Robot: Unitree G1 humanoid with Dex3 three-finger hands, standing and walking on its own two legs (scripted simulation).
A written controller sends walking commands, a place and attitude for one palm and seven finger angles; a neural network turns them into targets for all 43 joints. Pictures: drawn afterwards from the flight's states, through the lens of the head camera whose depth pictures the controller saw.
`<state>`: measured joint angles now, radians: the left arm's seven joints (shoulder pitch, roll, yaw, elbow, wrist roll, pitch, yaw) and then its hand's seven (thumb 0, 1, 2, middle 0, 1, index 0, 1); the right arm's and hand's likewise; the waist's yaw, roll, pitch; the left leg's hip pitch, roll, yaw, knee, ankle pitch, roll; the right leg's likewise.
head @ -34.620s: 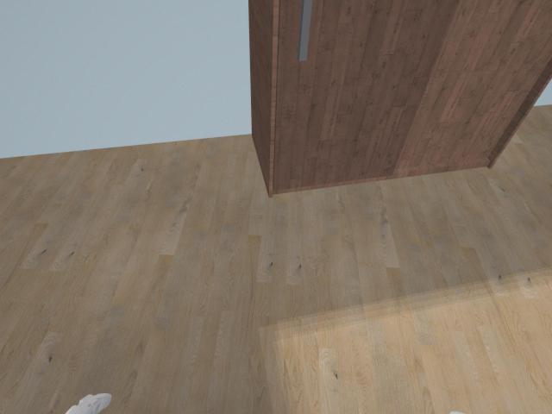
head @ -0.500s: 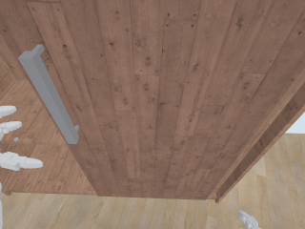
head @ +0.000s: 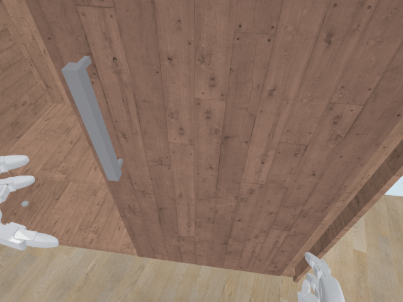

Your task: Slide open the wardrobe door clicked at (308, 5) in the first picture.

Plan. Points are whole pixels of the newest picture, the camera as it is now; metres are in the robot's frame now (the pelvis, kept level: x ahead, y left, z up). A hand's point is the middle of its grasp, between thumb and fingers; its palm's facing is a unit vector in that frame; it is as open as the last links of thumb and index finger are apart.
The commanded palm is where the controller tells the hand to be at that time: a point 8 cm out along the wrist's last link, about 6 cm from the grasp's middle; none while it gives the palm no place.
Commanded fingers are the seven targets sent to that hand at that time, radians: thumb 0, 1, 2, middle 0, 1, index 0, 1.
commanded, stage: draw the hand back to the body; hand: left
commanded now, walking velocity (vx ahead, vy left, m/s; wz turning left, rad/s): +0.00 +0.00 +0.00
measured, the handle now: (102, 126) +0.41 +0.28 +0.13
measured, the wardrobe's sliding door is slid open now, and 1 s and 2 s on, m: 0.56 0.56 0.56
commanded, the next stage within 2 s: step back with the hand held close in 1.56 s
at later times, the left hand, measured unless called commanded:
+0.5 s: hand (33, 206) +0.20 +0.29 +0.15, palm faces +0.13 -0.99 -0.08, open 14.5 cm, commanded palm +0.17 +0.34 +0.16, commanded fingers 0.00 -0.30 0.32 -0.24 -1.00 -0.24 -1.00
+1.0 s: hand (46, 187) +0.22 +0.28 +0.17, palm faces +0.45 -0.81 -0.38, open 10.6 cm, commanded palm +0.17 +0.31 +0.19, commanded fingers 0.00 0.61 0.76 -0.21 -0.47 -0.21 -0.47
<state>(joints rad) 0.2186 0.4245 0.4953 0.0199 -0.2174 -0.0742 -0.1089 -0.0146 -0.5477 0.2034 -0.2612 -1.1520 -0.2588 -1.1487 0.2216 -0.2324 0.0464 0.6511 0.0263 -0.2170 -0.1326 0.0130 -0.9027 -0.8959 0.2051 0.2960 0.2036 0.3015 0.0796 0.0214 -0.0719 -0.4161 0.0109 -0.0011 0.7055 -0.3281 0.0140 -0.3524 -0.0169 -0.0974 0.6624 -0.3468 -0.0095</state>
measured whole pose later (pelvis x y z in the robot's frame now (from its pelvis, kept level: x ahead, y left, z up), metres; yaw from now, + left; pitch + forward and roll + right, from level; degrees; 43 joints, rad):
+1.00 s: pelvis +0.02 +0.01 +0.02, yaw -2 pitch -3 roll +0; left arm 0.44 0.35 0.34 -0.36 -0.07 -0.06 0.12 0.00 0.26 0.60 -0.23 -0.67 -0.23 -0.67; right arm 0.22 -0.22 0.03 0.66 0.00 -0.19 -0.08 0.02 -0.90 -0.90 0.20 0.30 0.20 0.30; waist 0.07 0.05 -0.01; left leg -0.18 -0.01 0.04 0.51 -0.29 0.03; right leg -0.14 -0.03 -0.05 0.49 -0.30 0.01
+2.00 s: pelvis -0.02 +0.01 +0.02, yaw -3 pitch -1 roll -1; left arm 0.53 0.40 0.37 -0.48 -0.05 -0.16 0.11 0.01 0.89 0.90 -0.22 -0.30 -0.21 -0.30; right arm 0.18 -0.23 0.00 0.57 0.00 -0.04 -0.08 0.01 -0.91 -0.90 0.20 0.30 0.20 0.30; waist 0.01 0.00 0.05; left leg -0.26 0.01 0.06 0.48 -0.20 0.03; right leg -0.22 -0.01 -0.03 0.44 -0.20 0.01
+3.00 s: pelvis -0.16 +0.02 +0.00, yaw -4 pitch -2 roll -4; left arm 0.55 0.48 0.43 -0.52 -0.06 -0.27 0.10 0.01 0.89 0.90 -0.22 -0.30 -0.22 -0.30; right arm 0.23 -0.20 0.00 0.62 -0.01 -0.10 -0.09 0.01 -0.90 -0.90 0.21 0.30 0.20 0.30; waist -0.03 0.00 -0.02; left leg -0.49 0.04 0.00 0.57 -0.15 0.00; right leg -0.08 0.07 0.00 0.50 -0.40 -0.02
